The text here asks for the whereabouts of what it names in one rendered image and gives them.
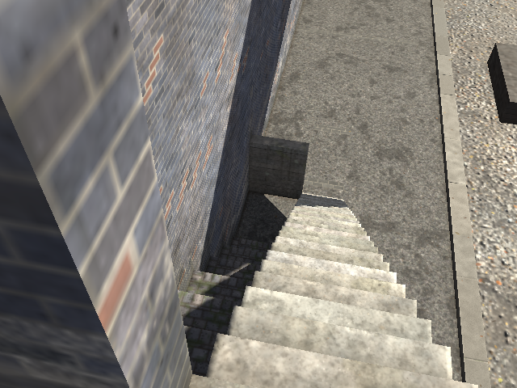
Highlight stairs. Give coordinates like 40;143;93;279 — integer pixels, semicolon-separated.
205;192;478;388

